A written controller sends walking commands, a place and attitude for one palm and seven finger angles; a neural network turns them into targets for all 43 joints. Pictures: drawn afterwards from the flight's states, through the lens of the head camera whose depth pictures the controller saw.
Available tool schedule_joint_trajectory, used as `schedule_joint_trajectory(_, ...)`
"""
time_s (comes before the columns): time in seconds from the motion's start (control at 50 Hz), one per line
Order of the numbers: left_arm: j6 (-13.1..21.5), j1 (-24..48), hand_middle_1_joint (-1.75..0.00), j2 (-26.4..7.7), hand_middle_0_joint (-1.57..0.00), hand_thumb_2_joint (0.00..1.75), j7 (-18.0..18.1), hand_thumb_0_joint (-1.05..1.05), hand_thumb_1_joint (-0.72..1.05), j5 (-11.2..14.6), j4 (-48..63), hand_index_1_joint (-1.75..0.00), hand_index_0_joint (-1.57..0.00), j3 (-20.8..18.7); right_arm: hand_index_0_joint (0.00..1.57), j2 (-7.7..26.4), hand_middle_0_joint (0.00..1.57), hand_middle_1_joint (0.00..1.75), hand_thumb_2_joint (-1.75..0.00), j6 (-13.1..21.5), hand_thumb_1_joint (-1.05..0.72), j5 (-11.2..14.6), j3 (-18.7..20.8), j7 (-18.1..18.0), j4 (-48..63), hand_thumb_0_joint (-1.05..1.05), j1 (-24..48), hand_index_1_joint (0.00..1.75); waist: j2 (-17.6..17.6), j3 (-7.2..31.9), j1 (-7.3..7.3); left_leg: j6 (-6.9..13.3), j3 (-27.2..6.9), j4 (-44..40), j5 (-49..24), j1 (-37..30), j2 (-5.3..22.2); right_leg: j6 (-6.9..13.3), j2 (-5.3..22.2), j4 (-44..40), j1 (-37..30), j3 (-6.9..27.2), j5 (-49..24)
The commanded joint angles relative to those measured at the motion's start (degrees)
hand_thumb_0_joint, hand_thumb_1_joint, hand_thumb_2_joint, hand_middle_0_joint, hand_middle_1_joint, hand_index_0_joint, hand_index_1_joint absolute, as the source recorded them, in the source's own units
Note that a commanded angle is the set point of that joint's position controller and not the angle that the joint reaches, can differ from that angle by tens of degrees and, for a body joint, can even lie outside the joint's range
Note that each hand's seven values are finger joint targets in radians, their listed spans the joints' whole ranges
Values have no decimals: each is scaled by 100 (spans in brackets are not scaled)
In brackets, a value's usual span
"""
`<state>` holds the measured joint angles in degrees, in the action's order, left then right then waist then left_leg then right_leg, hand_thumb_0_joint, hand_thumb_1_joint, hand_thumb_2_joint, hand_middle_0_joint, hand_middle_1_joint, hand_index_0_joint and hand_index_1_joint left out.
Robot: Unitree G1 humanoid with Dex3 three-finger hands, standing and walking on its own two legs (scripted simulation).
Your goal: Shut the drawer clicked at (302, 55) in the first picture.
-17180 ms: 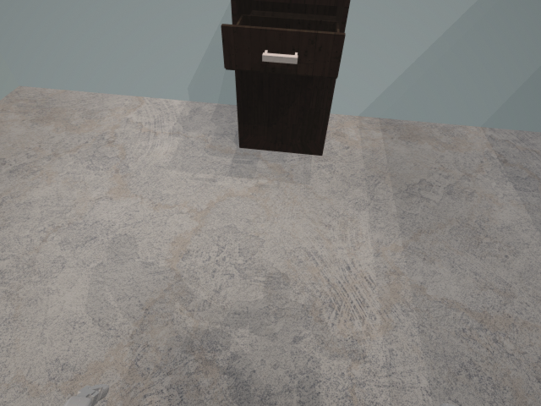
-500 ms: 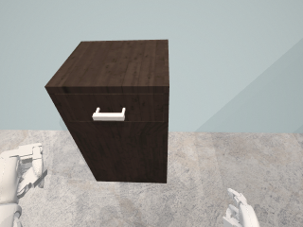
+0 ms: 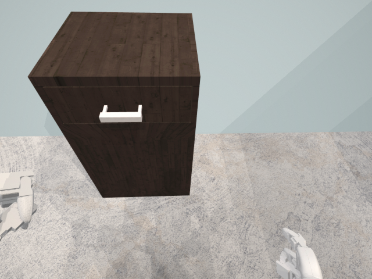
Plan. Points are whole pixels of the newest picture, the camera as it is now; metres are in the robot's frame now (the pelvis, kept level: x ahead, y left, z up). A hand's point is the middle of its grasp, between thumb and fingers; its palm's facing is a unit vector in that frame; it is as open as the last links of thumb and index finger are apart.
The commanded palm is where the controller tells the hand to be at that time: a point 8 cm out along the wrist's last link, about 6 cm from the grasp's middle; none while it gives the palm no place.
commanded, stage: step back with the hand held close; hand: left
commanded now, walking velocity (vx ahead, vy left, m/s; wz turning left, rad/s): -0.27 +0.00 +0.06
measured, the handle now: (122, 112) +0.60 +0.25 -0.05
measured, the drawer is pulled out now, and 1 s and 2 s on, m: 0.00 0.00 0.00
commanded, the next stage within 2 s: stop stepping back and stand still in 0.68 s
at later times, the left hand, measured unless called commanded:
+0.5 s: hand out of the picture +0.11 +0.26 +0.17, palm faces +0.38 -0.80 -0.47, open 3.2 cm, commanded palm +0.03 +0.30 +0.18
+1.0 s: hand out of the picture +0.01 +0.23 +0.17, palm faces +0.30 -0.83 -0.48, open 3.2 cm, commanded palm -0.04 +0.27 +0.18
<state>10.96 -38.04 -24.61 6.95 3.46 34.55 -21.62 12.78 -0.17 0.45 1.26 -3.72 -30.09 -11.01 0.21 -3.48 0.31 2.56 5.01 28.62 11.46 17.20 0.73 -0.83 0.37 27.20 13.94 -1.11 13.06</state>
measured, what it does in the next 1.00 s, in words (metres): walks backwards: right foot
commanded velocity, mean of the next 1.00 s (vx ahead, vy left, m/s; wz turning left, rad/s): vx -0.22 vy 0.02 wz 0.01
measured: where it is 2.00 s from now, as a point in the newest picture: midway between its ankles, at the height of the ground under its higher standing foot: outside the picture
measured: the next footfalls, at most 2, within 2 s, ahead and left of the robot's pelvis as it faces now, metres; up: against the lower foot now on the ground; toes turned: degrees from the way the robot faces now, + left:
right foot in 0.70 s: -0.13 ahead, -0.09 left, +0.00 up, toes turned +2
left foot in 1.14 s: -0.17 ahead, +0.12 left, +0.00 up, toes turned +5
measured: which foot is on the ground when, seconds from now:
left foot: down 0.00-0.94, up 0.96-1.00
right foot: down 0.00-0.40, up 0.42-0.68, down 0.70-1.00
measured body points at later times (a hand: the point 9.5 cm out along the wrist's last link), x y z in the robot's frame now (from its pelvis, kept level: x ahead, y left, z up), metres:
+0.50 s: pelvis -0.09 +0.01 -0.01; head -0.06 +0.04 +0.44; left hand +0.08 +0.30 +0.20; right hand +0.07 -0.23 -0.08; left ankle +0.04 +0.09 -0.74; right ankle -0.10 -0.13 -0.68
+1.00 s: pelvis -0.18 -0.01 -0.01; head -0.19 +0.00 +0.44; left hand -0.01 +0.27 +0.19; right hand -0.04 -0.26 -0.09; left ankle -0.05 +0.09 -0.71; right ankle -0.25 -0.11 -0.74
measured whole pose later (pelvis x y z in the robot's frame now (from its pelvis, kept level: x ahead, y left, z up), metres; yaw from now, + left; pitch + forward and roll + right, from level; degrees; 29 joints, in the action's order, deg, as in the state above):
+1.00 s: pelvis -0.18 -0.01 -0.01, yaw -2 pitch -1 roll -1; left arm 12.0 -37.3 -24.8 6.8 4.3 31.7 -22.7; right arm 12.2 2.4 0.3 0.8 -3.0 -34.4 -12.8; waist 0.6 1.3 -2.3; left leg -0.5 -0.1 43.2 13.5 31.6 -0.9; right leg 1.5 -1.6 31.2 7.8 -1.3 22.7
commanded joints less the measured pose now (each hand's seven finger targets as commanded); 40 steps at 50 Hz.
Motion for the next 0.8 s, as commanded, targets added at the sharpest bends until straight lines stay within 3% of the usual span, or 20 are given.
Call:
schedule_joint_trajectory(0.0,427,-74,-160,-620,-140,90,174,0,90,-23,1088,-160,-140,-717,20,718,20,30,-90,506,-90,-31,236,-57,917,0,497,30,820,872,22,147,-953,-1042,259,889,744,22,-44,470,-1012,207,-853)
schedule_joint_trajectory(0.06,488,82,-160,-539,-140,90,203,0,90,-81,878,-160,-140,-693,20,706,20,30,-90,621,-90,8,222,-67,893,0,457,30,650,553,-39,248,-1125,-1282,1790,1791,866,8,-74,704,-1194,277,-403)
schedule_joint_trajectory(0.14,568,314,-160,-526,-140,90,217,0,90,-150,948,-160,-140,-678,20,711,20,30,-90,743,-90,-12,242,-93,865,0,365,30,178,460,-87,238,-1107,-951,2365,2028,723,38,6,373,-915,572,299)
schedule_joint_trajectory(0.22,603,585,-160,-574,-140,90,280,0,90,-132,1235,-160,-140,-515,20,662,20,30,-90,775,-90,-84,223,-74,758,0,280,30,-293,364,-158,-66,-780,372,1803,587,165,377,568,-1007,1034,1201,2005)
schedule_joint_trajectory(0.26,598,655,-160,-598,-140,90,348,0,90,-124,1215,-160,-140,-456,20,614,20,30,-90,760,-90,-91,208,-65,659,0,252,30,-555,415,-203,-181,-645,1074,1331,-190,-22,530,854,-1312,1872,1276,2210)
schedule_joint_trajectory(0.32,604,675,-160,-661,-140,90,400,0,90,-100,1346,-160,-140,-534,20,632,20,30,-90,706,-90,-82,168,-88,617,0,267,30,-120,502,-238,-142,-941,334,1333,-147,85,339,521,-789,1677,693,1738)
schedule_joint_trajectory(0.34,631,592,-160,-733,-140,90,408,0,90,-93,1371,-160,-140,-646,20,663,20,30,-90,704,-90,-78,168,-109,648,0,325,30,282,496,-212,-37,-1310,-312,1707,305,336,188,224,-335,1317,450,1673)
schedule_joint_trajectory(0.38,671,475,-160,-741,-140,90,380,0,90,-202,1456,-160,-140,-852,20,767,20,30,-90,788,-90,-99,180,-140,756,0,495,30,1728,621,-92,448,-2798,-2301,3706,2414,1451,-62,-589,2219,-642,112,920)
schedule_joint_trajectory(0.4,665,583,-160,-880,-140,90,355,0,90,-278,1487,-160,-140,-943,20,646,20,30,-90,824,-90,-110,208,-142,759,0,494,30,1800,683,-71,562,-3124,-2613,3727,2692,1705,-75,-654,3336,-742,218,933)
schedule_joint_trajectory(0.46,708,245,-160,-863,-140,90,342,0,90,-184,1485,-160,-140,-1021,20,631,20,30,-90,953,-90,-140,308,-11,678,0,393,30,912,975,-19,547,-2489,-2010,2497,1433,1589,17,-573,3738,138,379,1295)
schedule_joint_trajectory(0.58,745,-51,-160,-665,-140,90,256,0,90,87,1520,-160,-140,-652,20,531,20,30,-90,1049,-90,-184,217,122,237,0,214,30,1377,1326,-69,-44,-1582,-2026,1441,-124,1038,249,-621,797,76,-237,2071)
schedule_joint_trajectory(0.62,834,145,-160,-712,-140,90,220,0,90,105,1612,-160,-140,-616,20,507,20,30,-90,1040,-90,-251,190,138,68,0,135,30,1441,1470,-57,-326,-1405,-1770,455,-650,972,342,-479,-676,-169,-185,1578)
schedule_joint_trajectory(0.64,902,291,-160,-851,-140,90,188,0,90,73,1660,-160,-140,-684,20,492,20,30,-90,982,-90,-261,199,144,2,0,70,30,1097,1491,-77,-450,-1030,-1213,-292,-1058,813,403,-247,-1364,-15,24,1043)
schedule_joint_trajectory(0.66,984,416,-160,-1016,-140,90,176,0,90,37,1650,-160,-140,-769,20,440,20,30,-90,903,-90,-222,199,137,-72,0,9,30,390,1464,-119,-422,-647,-157,-597,-1546,559,529,309,-1721,651,542,536)
schedule_joint_trajectory(0.68,1042,544,-160,-1209,-140,90,212,0,90,59,1675,-160,-140,-946,20,379,20,30,-90,827,-90,-188,163,95,-50,0,142,30,-234,1336,-135,-345,-570,761,-325,-1564,381,618,978,-1761,1235,1039,-336)
schedule_joint_trajectory(0.7,1071,634,-160,-1393,-140,90,273,0,90,99,1748,-160,-140,-1158,20,327,20,30,-90,821,-90,-204,90,48,-41,0,263,30,-360,1492,-127,-340,-458,1130,-23,-1318,212,681,1357,-1470,1122,1020,-1503)
schedule_joint_trajectory(0.72,1091,711,-160,-1479,-140,90,276,0,90,116,1640,-160,-140,-1256,20,283,20,30,-90,901,-90,-194,4,-2,114,0,457,30,-285,1322,-88,-334,-263,943,-5,-1148,158,549,1201,-1082,980,588,-2240)
schedule_joint_trajectory(0.74,1022,561,-160,-1051,-140,90,157,0,90,127,1402,-160,-140,-890,20,418,20,30,-90,890,-90,-78,157,-23,120,0,431,30,-1124,1245,-168,-241,-308,718,-564,-1106,21,190,791,-647,729,206,-2726)
schedule_joint_trajectory(0.76,913,373,-160,-1143,-140,90,107,0,90,127,1278,-160,-140,-1014,20,538,20,30,-90,825,-90,-45,165,-49,262,0,519,30,-903,1299,-188,-129,-270,364,-1924,-1496,142,-92,473,-149,764,29,-3220)
schedule_joint_trajectory(0.78,759,170,-160,-1023,-140,90,64,0,90,151,1148,-160,-140,-969,20,576,20,30,-90,748,-90,-52,171,-75,327,0,492,30,-160,1508,-163,26,-506,166,-3162,-1954,302,-262,88,398,740,-106,-2927)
